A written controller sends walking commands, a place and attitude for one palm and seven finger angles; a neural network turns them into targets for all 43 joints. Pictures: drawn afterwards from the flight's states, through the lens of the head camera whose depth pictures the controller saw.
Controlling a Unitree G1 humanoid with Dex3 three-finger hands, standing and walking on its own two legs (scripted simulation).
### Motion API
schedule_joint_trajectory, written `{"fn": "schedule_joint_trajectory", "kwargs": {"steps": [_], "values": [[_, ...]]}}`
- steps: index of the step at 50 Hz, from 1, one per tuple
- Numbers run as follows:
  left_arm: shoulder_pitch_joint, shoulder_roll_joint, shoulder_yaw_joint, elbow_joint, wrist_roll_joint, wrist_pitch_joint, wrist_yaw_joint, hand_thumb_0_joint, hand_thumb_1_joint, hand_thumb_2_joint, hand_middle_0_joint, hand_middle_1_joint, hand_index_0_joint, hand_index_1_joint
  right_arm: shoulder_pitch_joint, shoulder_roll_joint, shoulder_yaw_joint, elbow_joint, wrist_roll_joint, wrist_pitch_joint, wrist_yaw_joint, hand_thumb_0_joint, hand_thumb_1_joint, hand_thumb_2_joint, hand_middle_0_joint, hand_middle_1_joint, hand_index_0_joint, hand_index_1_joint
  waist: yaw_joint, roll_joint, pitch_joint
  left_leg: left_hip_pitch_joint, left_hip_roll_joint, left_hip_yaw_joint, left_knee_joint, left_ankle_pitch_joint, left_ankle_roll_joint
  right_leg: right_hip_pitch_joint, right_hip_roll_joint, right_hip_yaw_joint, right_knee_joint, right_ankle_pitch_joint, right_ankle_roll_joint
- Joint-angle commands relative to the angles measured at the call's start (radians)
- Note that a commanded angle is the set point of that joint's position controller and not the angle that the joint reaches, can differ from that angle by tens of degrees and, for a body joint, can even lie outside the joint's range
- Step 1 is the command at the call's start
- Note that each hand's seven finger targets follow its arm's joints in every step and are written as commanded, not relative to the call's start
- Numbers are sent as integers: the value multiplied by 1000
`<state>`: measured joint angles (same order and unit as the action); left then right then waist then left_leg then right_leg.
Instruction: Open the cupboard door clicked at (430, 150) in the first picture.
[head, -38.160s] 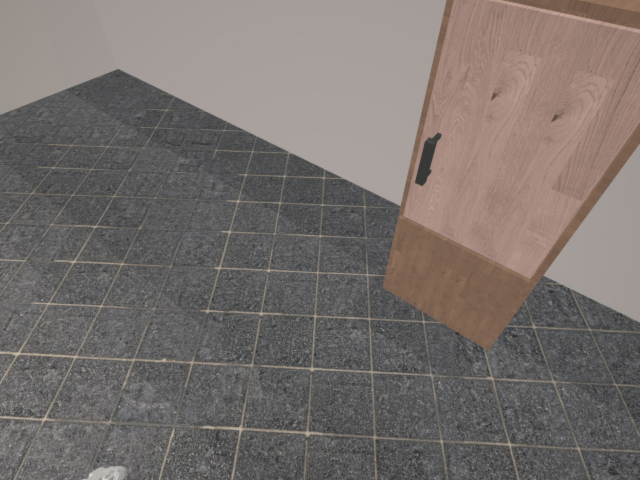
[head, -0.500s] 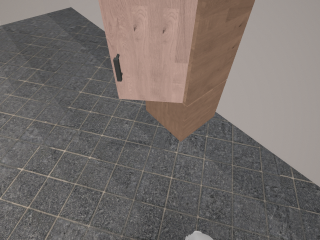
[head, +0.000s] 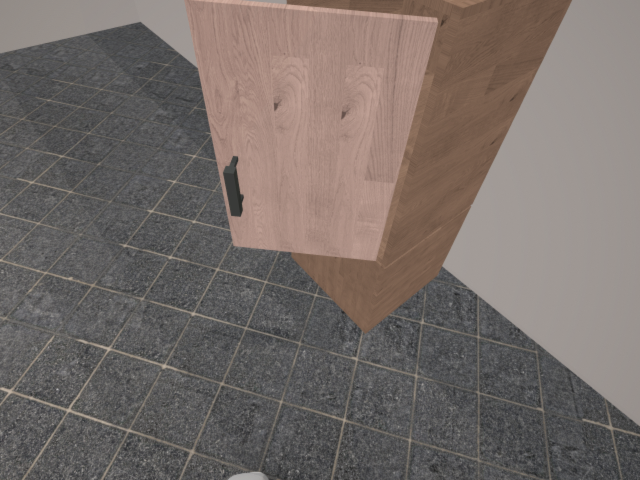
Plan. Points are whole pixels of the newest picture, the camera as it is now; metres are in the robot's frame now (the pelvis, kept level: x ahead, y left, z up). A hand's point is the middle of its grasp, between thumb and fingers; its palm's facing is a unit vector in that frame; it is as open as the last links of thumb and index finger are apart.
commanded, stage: take the last steps up to it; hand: left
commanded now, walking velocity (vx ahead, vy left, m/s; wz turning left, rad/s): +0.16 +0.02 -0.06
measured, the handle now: (235, 186) +0.67 +0.24 -0.10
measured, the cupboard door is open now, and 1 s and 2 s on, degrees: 45 45 45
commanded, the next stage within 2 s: come to a stop and stand still in 0.06 s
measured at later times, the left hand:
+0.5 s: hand (204, 438) +0.19 +0.19 -0.17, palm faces -0.03 -0.97 -0.23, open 7.3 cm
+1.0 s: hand out of the picture +0.12 +0.20 -0.17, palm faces -0.05 -0.96 -0.27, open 7.4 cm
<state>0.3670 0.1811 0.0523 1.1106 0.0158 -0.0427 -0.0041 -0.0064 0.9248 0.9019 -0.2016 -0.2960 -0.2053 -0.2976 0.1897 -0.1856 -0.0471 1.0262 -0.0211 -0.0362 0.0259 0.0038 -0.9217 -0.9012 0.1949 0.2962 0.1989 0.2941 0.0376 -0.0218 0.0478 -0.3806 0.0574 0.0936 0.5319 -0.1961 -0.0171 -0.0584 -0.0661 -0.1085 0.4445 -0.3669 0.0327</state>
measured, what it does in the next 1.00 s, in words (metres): steps on the spot: left foot, then right foot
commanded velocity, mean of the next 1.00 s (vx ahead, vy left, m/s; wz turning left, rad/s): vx -0.08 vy -0.01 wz -0.01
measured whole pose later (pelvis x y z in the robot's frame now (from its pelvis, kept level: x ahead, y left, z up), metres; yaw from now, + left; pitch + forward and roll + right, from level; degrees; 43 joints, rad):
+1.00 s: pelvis +0.08 +0.01 -0.01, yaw -2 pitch +0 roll +0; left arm 0.25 0.19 0.00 1.00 0.01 0.00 0.04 0.00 0.91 0.90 -0.20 -0.30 -0.20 -0.30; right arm 0.19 -0.18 -0.03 0.95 -0.01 0.01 0.00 0.00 -0.91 -0.90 0.20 0.30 0.20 0.29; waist -0.02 0.03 0.06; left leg -0.29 0.03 0.08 0.59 -0.29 0.01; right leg -0.22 -0.01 0.00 0.59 -0.37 0.00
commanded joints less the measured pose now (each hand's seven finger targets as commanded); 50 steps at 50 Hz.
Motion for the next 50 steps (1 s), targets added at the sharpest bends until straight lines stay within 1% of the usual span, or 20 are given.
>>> {"fn": "schedule_joint_trajectory", "kwargs": {"steps": [1,2,6,12,15,18,21,25,29,31,32,33,36,41,42,43,44,45,47,50], "values": [[-36,50,5,-114,-3,-11,2,0,900,900,-200,-300,-200,-300,370,-251,-49,38,-20,-17,-41,0,-900,-900,200,300,200,300,-160,302,-140,509,363,-487,-235,58,210,-514,61,-23,578,-258,-47],[-88,59,1,-129,2,-6,9,0,900,900,-200,-300,-200,-300,324,-232,-43,28,-18,-11,-45,0,-900,-900,200,300,200,300,-144,193,-97,382,380,-489,-263,-51,239,-536,22,55,727,-255,-65],[-55,33,3,-89,10,14,-6,0,900,900,-200,-300,-200,-300,125,-111,-2,-25,-9,-28,-54,0,-900,-900,200,300,200,300,-44,171,-22,152,261,-249,-324,-1,178,-479,-53,93,698,-25,-48],[-46,-2,-18,-70,1,38,12,0,900,900,-200,-300,-200,-300,71,-93,9,-12,-6,-17,-68,0,-900,-900,200,300,200,300,-16,77,-50,101,219,-110,-233,381,164,-222,-7,52,274,65,-17],[-29,53,-2,-72,2,55,17,0,900,900,-200,-300,-200,-300,35,-115,-2,-5,3,11,-73,0,-900,-900,200,300,200,300,6,97,-56,87,189,-102,-149,273,118,-123,4,56,96,201,-17],[-85,144,5,-111,12,58,22,0,900,900,-200,-300,-200,-300,91,-79,-8,1,13,32,-62,0,-900,-900,200,300,200,300,-29,9,-10,57,55,-50,-71,12,35,-157,-111,185,31,494,-83],[-101,168,12,-116,0,41,35,0,900,900,-200,-300,-200,-300,126,-58,-13,8,18,56,-60,0,-900,-900,200,300,200,300,-37,-217,-142,102,-35,3,140,-185,-7,-74,-235,272,-14,876,-191],[-135,183,27,-125,6,45,50,0,900,900,-200,-300,-200,-300,96,-46,-11,-3,22,69,-65,0,-900,-900,200,300,200,300,-23,-156,-137,4,-48,-48,212,-333,-20,44,-264,258,28,1112,-244],[-184,171,30,-134,-8,57,50,0,900,900,-200,-300,-200,-300,138,-55,-8,15,14,62,-63,0,-900,-900,200,300,200,300,-50,-85,-141,184,-10,-44,-127,73,-15,-36,-182,190,119,866,-148],[-183,103,15,-166,-13,71,42,0,900,900,-200,-300,-200,-300,99,-154,-23,-20,-2,59,-63,0,-900,-900,200,300,200,300,-31,188,-107,207,229,-241,-163,533,117,-195,-7,58,220,225,-32],[-214,94,13,-173,-7,84,45,0,900,900,-200,-300,-200,-300,83,-147,-22,-25,-5,57,-67,0,-900,-900,200,300,200,300,-44,242,-58,173,268,-281,-204,592,184,-245,46,71,364,-116,-23],[-236,101,15,-177,-7,97,43,0,900,900,-200,-300,-200,-300,85,-151,-17,-31,-9,53,-77,0,-900,-900,200,300,200,300,-54,230,-23,135,281,-300,-209,619,220,-291,54,132,490,-207,-27],[-204,79,16,-161,-8,95,36,0,900,900,-200,-300,-200,-300,41,-147,-12,-48,-13,46,-85,0,-900,-900,200,300,200,300,-28,169,-42,226,236,-230,-152,664,216,-333,49,150,505,-158,-25],[-165,74,0,-149,-8,78,30,0,900,900,-200,-300,-200,-300,61,-161,-22,-28,1,41,-74,0,-900,-900,200,300,200,300,-37,172,-115,270,193,-198,-138,507,169,-169,50,81,160,1,-25],[-140,79,-1,-136,-5,69,30,0,900,900,-200,-300,-200,-300,59,-150,-21,-24,6,41,-71,0,-900,-900,200,300,200,300,-28,126,-110,262,167,-186,-108,462,142,-118,50,81,40,101,-29],[1,95,-14,-113,0,32,71,0,900,900,-200,-300,-200,-300,-58,-187,-31,-102,33,24,-61,0,-900,-900,200,300,200,300,36,98,-134,321,148,-113,139,526,68,-203,-37,186,-120,305,-27],[-90,168,-9,-168,6,20,70,0,900,900,-200,-300,-200,-300,14,-87,-15,-147,23,29,-38,0,-900,-900,200,300,200,300,-54,-57,-87,109,21,-62,118,17,25,-166,-136,324,-93,407,-88],[-129,182,-22,-184,6,11,62,0,900,900,-200,-300,-200,-300,47,-63,-1,-142,14,35,-32,0,-900,-900,200,300,200,300,-76,-26,-92,132,-14,-48,57,-157,9,-197,-162,314,-60,336,-136],[-136,165,-19,-193,6,0,60,0,900,900,-200,-300,-200,-300,91,-70,-1,-123,8,29,-28,0,-900,-900,200,300,200,300,-90,-11,-186,198,13,-58,17,149,34,-98,-60,204,93,584,-105],[-93,126,-31,-184,-3,17,59,0,900,900,-200,-300,-200,-300,63,-111,1,-123,11,28,-41,0,-900,-900,200,300,200,300,-61,-7,-101,221,61,-99,-11,204,56,-187,-21,176,68,343,-75]]}}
